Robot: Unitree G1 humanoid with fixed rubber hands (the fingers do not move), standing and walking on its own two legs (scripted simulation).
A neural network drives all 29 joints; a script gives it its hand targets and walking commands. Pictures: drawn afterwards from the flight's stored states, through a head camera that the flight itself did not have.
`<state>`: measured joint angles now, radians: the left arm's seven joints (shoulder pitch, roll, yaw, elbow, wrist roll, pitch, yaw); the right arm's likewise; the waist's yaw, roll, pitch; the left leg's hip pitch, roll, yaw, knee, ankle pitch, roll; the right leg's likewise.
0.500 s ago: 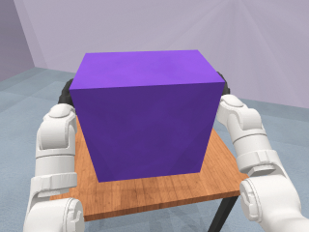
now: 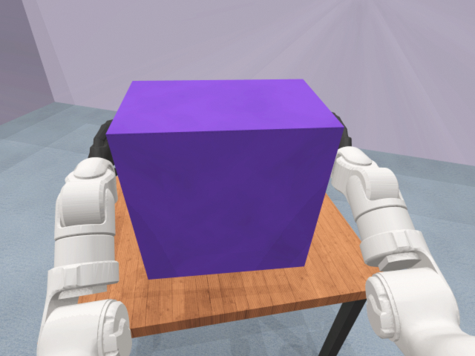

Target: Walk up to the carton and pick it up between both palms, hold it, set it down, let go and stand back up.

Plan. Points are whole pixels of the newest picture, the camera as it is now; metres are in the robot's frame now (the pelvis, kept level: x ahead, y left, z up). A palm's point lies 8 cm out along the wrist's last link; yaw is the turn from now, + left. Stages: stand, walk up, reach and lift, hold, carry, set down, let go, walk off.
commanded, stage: hold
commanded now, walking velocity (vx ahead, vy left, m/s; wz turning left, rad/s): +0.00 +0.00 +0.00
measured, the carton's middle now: (224, 180) +0.38 +0.01 +0.19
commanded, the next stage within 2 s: none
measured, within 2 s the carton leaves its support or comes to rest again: neither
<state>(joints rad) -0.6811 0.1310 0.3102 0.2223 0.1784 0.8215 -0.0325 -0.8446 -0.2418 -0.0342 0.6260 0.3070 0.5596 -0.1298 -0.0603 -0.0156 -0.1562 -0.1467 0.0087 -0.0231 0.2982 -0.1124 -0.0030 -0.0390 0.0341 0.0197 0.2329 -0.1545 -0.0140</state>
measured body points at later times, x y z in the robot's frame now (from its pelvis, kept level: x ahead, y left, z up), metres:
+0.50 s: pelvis +0.00 +0.00 +0.00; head -0.07 +0.02 +0.44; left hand +0.37 +0.20 +0.23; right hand +0.39 -0.19 +0.24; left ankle +0.03 +0.12 -0.75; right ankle -0.02 -0.11 -0.75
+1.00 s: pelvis +0.00 +0.00 +0.00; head -0.07 +0.02 +0.44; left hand +0.37 +0.20 +0.23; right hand +0.39 -0.19 +0.24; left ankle +0.03 +0.12 -0.75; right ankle -0.02 -0.11 -0.75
